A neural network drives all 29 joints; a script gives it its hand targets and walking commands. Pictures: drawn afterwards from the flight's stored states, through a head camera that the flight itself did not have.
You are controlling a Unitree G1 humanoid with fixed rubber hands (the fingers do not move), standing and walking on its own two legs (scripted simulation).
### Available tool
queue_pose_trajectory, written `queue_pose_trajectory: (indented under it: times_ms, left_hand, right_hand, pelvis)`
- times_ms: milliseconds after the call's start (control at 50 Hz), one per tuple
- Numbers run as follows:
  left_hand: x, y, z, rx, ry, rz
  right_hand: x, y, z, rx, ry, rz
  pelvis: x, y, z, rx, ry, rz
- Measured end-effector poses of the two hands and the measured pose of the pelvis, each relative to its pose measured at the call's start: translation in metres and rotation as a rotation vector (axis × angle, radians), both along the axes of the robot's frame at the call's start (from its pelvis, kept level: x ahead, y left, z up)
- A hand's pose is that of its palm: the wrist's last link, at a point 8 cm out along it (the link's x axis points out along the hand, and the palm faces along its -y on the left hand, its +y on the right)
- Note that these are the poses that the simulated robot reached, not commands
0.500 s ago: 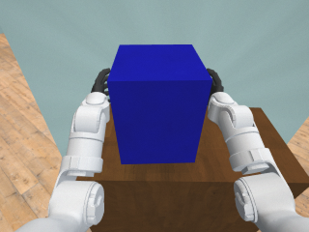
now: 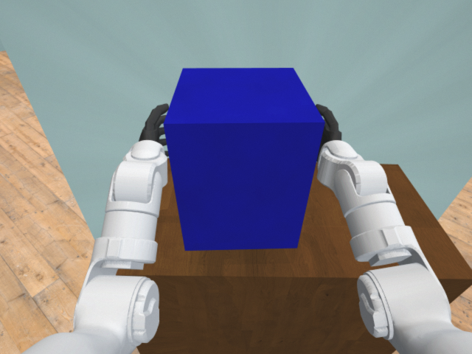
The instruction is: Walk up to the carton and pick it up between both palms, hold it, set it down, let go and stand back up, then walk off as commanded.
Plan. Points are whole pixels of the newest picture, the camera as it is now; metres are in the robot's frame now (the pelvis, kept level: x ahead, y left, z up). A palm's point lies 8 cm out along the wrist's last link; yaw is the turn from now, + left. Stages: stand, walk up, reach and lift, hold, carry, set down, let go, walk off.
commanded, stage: hold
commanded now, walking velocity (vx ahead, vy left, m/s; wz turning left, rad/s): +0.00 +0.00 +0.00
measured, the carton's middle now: (239, 158) +0.41 +0.00 +0.17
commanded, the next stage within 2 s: set down in 0.08 s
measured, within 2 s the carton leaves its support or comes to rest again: neither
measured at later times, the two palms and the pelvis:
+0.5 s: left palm (150, 136) +0.42 +0.16 +0.20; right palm (316, 142) +0.42 -0.13 +0.20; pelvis +0.00 +0.00 +0.00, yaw +0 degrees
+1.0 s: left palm (160, 154) +0.45 +0.16 +0.14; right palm (308, 155) +0.45 -0.13 +0.15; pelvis +0.04 +0.01 +0.00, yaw +0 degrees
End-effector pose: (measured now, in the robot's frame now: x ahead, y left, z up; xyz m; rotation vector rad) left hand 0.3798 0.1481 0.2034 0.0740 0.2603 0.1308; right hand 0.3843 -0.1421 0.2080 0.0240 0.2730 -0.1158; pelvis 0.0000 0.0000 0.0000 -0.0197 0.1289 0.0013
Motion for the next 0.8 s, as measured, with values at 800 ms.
queue_pose_trajectory:
  times_ms: [800]
  left_hand:
    - [0.072, 0.018, -0.060, -0.071, -0.035, -0.005]
  right_hand:
    - [0.067, 0.018, -0.053, -0.026, -0.053, -0.020]
  pelvis:
    - [0.028, 0.007, 0.003, -0.009, 0.008, 0.001]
